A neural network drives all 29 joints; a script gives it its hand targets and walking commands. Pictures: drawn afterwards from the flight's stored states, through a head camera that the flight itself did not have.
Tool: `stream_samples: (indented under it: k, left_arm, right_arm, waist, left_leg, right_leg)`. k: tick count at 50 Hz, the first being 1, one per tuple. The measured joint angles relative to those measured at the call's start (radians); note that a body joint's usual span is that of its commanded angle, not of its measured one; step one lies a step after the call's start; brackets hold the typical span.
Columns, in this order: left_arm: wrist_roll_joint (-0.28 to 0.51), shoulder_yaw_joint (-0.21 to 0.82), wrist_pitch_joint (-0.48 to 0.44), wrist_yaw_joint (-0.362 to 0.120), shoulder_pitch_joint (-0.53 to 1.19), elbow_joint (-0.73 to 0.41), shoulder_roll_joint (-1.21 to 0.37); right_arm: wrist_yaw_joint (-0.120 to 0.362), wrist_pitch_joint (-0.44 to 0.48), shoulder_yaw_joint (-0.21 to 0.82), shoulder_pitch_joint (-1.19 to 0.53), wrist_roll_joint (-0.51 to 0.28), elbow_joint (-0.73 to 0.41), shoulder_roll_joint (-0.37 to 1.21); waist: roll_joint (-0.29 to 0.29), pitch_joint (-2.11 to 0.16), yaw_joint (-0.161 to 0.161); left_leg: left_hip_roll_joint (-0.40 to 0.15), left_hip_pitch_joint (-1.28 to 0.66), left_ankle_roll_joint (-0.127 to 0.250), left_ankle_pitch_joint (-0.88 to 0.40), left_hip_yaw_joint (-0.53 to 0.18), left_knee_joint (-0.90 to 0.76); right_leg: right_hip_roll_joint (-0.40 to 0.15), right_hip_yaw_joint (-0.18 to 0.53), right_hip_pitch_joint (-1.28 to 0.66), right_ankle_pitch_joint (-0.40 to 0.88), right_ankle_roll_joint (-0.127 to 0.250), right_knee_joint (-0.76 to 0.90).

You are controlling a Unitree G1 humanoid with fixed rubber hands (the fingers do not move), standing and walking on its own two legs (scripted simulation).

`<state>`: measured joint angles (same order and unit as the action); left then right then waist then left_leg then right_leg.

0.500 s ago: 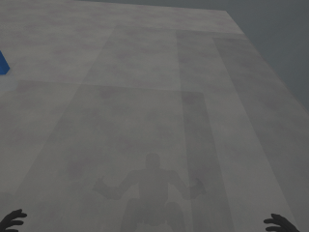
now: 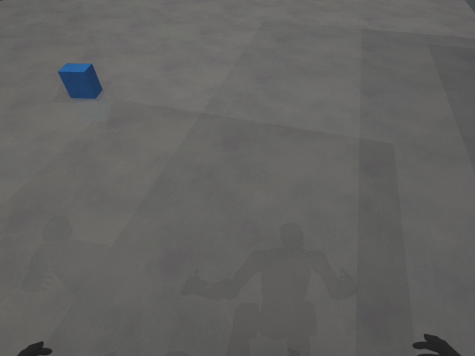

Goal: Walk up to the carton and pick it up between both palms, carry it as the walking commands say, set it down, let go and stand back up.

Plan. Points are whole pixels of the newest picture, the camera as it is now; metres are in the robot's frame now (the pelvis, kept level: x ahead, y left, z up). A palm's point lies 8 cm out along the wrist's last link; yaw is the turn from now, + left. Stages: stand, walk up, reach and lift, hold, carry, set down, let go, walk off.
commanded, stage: walk up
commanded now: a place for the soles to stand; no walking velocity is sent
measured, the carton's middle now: (81, 81) +2.21 +1.33 -0.65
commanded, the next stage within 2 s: none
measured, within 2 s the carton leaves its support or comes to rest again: neither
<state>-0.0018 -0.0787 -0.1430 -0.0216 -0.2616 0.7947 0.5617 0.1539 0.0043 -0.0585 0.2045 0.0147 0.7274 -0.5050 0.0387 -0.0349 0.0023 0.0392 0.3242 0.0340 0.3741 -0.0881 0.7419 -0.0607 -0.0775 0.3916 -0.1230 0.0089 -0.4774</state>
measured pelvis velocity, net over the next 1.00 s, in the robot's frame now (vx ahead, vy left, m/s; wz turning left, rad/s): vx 0.49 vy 0.12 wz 0.33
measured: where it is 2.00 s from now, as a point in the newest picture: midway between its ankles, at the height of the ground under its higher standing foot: (181, 221)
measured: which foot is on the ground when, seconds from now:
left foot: up 0.00-0.28, down 0.30-0.76, up 0.78-1.00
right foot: down 0.00-0.32, up 0.34-0.74, down 0.76-1.00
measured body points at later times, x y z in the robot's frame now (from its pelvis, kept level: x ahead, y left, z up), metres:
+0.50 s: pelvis +0.23 +0.10 +0.01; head +0.24 +0.12 +0.46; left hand +0.33 +0.46 -0.06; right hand +0.36 -0.23 -0.06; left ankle +0.25 +0.19 -0.73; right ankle +0.31 -0.06 -0.68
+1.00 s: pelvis +0.49 +0.12 +0.02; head +0.48 +0.09 +0.47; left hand +0.44 +0.48 -0.04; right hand +0.74 -0.14 -0.06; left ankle +0.48 +0.29 -0.68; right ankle +0.51 -0.01 -0.73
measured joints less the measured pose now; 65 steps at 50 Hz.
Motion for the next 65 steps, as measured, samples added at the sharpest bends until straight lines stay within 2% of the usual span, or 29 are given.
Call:
stream_samples:
  k: [2,6,10,13,15,16,17,19,21,25,30,33,36,38,39,41,44,47,51,56,58,59,60,62,63,65]
  left_arm:
    - [0.000,0.000,-0.001,0.002,-0.043,0.000,-0.014]
    - [0.000,0.000,-0.001,0.003,-0.086,-0.001,-0.014]
    - [0.000,0.000,-0.003,0.001,-0.095,-0.001,-0.007]
    - [0.000,0.000,-0.003,-0.007,-0.090,-0.001,0.004]
    - [0.000,-0.001,0.001,-0.010,-0.074,-0.001,0.015]
    - [0.000,0.000,0.008,-0.010,-0.060,0.000,0.016]
    - [0.000,0.000,0.017,-0.010,-0.037,-0.001,0.008]
    - [0.000,0.004,0.019,-0.011,0.015,-0.003,-0.018]
    - [0.000,0.008,0.019,-0.014,0.048,-0.004,-0.031]
    - [0.000,0.009,0.019,-0.016,0.082,-0.004,-0.032]
    - [0.000,0.009,0.019,-0.024,0.090,-0.004,-0.032]
    - [0.000,0.009,0.019,-0.026,0.091,-0.004,-0.032]
    - [0.000,0.009,0.019,-0.026,0.089,-0.001,-0.032]
    - [0.000,0.008,0.007,-0.025,0.085,-0.001,-0.028]
    - [0.000,0.009,0.000,-0.020,0.071,0.001,-0.029]
    - [0.000,0.009,-0.004,-0.016,0.023,0.005,-0.046]
    - [0.000,0.009,-0.004,-0.015,-0.053,0.008,-0.056]
    - [0.000,0.009,-0.004,-0.015,-0.095,0.008,-0.055]
    - [0.000,0.009,-0.004,-0.015,-0.113,0.007,-0.052]
    - [0.000,0.009,-0.003,-0.019,-0.112,0.008,-0.036]
    - [0.000,0.009,0.001,-0.019,-0.109,0.007,-0.026]
    - [0.000,0.009,0.004,-0.019,-0.104,0.006,-0.021]
    - [0.000,0.009,0.011,-0.019,-0.092,0.007,-0.021]
    - [0.000,0.009,0.022,-0.019,-0.039,0.005,-0.033]
    - [0.000,0.010,0.023,-0.019,-0.015,0.002,-0.039]
    - [0.000,0.010,0.023,-0.019,0.012,-0.001,-0.043]
  right_arm:
    - [0.001,0.005,0.000,-0.031,0.000,-0.001,0.000]
    - [0.023,0.009,0.001,-0.073,0.000,-0.001,-0.001]
    - [0.043,0.009,0.001,-0.086,0.000,-0.001,-0.002]
    - [0.044,0.009,0.001,-0.086,0.000,-0.001,-0.002]
    - [0.034,0.014,0.000,-0.077,0.000,0.000,-0.004]
    - [0.025,0.018,0.000,-0.067,0.000,0.001,-0.001]
    - [0.011,0.022,0.000,-0.045,0.000,0.001,0.005]
    - [-0.009,0.026,0.000,0.016,0.000,0.003,0.006]
    - [-0.024,0.026,0.001,0.062,0.000,0.002,0.007]
    - [-0.033,0.026,0.001,0.129,0.000,0.002,0.007]
    - [-0.033,0.031,0.001,0.144,0.000,0.001,0.007]
    - [-0.033,0.038,0.001,0.143,0.000,0.002,0.007]
    - [-0.033,0.043,0.001,0.141,0.000,0.001,0.007]
    - [-0.035,0.044,0.001,0.140,0.000,0.002,0.007]
    - [-0.036,0.044,0.000,0.120,0.000,0.002,0.007]
    - [-0.043,0.045,0.000,0.068,0.000,0.001,0.008]
    - [-0.039,0.052,0.001,0.009,0.000,0.001,0.006]
    - [-0.022,0.052,0.001,-0.019,0.000,0.001,0.006]
    - [-0.002,0.052,0.001,-0.028,0.000,0.001,0.006]
    - [0.005,0.052,0.001,-0.029,0.000,0.001,0.006]
    - [0.003,0.052,0.001,-0.028,0.000,0.001,0.005]
    - [-0.002,0.053,0.001,-0.026,0.000,0.002,0.003]
    - [-0.012,0.054,0.000,-0.023,0.000,0.002,0.004]
    - [-0.034,0.055,0.001,0.017,0.000,0.007,0.019]
    - [-0.042,0.055,0.001,0.042,0.000,0.010,0.020]
    - [-0.055,0.055,0.001,0.075,0.000,0.012,0.021]
  waist:
    - [0.012,-0.001,0.000]
    - [0.010,-0.001,-0.002]
    - [0.002,-0.001,-0.003]
    - [-0.001,0.000,-0.003]
    - [-0.002,0.002,-0.004]
    - [-0.015,0.007,-0.005]
    - [-0.028,0.010,-0.007]
    - [-0.035,0.010,-0.006]
    - [-0.042,0.009,-0.004]
    - [-0.048,0.007,-0.004]
    - [-0.032,0.006,-0.004]
    - [-0.020,0.000,-0.004]
    - [-0.016,-0.008,-0.003]
    - [-0.021,-0.008,-0.001]
    - [-0.018,0.000,0.000]
    - [-0.005,0.009,0.000]
    - [0.012,0.009,-0.001]
    - [0.019,0.009,-0.002]
    - [0.017,0.011,-0.003]
    - [0.010,0.013,-0.003]
    - [0.008,0.014,-0.004]
    - [0.010,0.015,-0.005]
    - [0.006,0.028,-0.006]
    - [-0.017,0.042,-0.007]
    - [-0.023,0.042,-0.006]
    - [-0.035,0.041,-0.004]
  left_leg:
    - [-0.019,0.040,-0.015,0.002,0.013,0.135]
    - [-0.078,0.104,-0.038,0.001,0.038,0.153]
    - [-0.134,0.124,-0.058,-0.068,0.069,0.031]
    - [-0.148,0.123,-0.059,-0.102,0.097,-0.096]
    - [-0.140,0.119,-0.046,-0.138,0.123,-0.159]
    - [-0.126,0.117,-0.033,-0.214,0.131,-0.148]
    - [-0.111,0.115,-0.023,-0.221,0.136,-0.123]
    - [-0.089,0.097,-0.004,-0.184,0.128,-0.131]
    - [-0.073,0.066,0.008,-0.170,0.126,-0.178]
    - [-0.043,0.007,0.019,-0.159,0.110,-0.242]
    - [-0.014,-0.073,0.023,-0.120,0.063,-0.293]
    - [-0.003,-0.116,0.018,-0.091,0.018,-0.313]
    - [0.003,-0.154,0.002,-0.044,-0.026,-0.313]
    - [0.010,-0.157,-0.006,0.017,-0.042,-0.236]
    - [0.010,-0.133,-0.006,0.049,-0.032,-0.129]
    - [0.009,-0.057,-0.006,0.053,-0.012,0.108]
    - [-0.020,0.027,-0.007,0.020,0.014,0.225]
    - [-0.065,0.098,-0.021,-0.028,0.028,0.205]
    - [-0.110,0.144,-0.054,-0.114,0.050,0.077]
    - [-0.131,0.146,-0.059,-0.169,0.104,-0.113]
    - [-0.130,0.145,-0.045,-0.177,0.128,-0.162]
    - [-0.124,0.140,-0.025,-0.186,0.130,-0.185]
    - [-0.121,0.138,-0.007,-0.264,0.133,-0.175]
    - [-0.101,0.135,0.005,-0.261,0.137,-0.135]
    - [-0.093,0.128,0.007,-0.239,0.133,-0.142]
    - [-0.082,0.105,0.011,-0.216,0.132,-0.173]
  right_leg:
    - [-0.003,-0.016,-0.066,-0.037,0.000,0.009]
    - [-0.022,-0.035,-0.197,-0.081,0.000,0.089]
    - [-0.040,-0.039,-0.300,-0.112,0.000,0.142]
    - [-0.053,-0.044,-0.340,-0.168,0.000,0.123]
    - [-0.067,-0.045,-0.327,-0.237,0.000,0.034]
    - [-0.093,-0.045,-0.288,-0.263,0.000,-0.085]
    - [-0.100,-0.030,-0.227,-0.278,0.000,-0.246]
    - [-0.083,-0.025,-0.091,-0.285,0.000,-0.484]
    - [-0.069,-0.022,0.025,-0.286,0.000,-0.540]
    - [-0.064,-0.020,0.165,-0.284,0.000,-0.390]
    - [-0.063,-0.020,0.240,-0.129,0.000,-0.216]
    - [-0.055,-0.020,0.222,-0.054,0.000,-0.141]
    - [-0.034,-0.020,0.153,-0.040,0.000,-0.048]
    - [-0.024,-0.018,0.058,-0.019,0.000,0.037]
    - [-0.024,-0.023,0.045,0.031,-0.002,0.019]
    - [-0.023,-0.033,0.013,-0.003,-0.003,-0.034]
    - [-0.024,-0.043,-0.097,-0.058,-0.003,0.015]
    - [-0.023,-0.051,-0.197,-0.070,-0.003,0.082]
    - [-0.023,-0.051,-0.308,-0.100,-0.003,0.147]
    - [-0.022,-0.053,-0.399,-0.179,-0.003,0.155]
    - [-0.022,-0.054,-0.402,-0.234,-0.003,0.105]
    - [-0.026,-0.055,-0.380,-0.276,-0.003,0.032]
    - [-0.042,-0.055,-0.331,-0.301,-0.003,-0.106]
    - [-0.046,-0.031,-0.190,-0.313,-0.003,-0.415]
    - [-0.043,-0.030,-0.118,-0.313,-0.003,-0.510]
    - [-0.043,-0.027,0.000,-0.312,-0.003,-0.564]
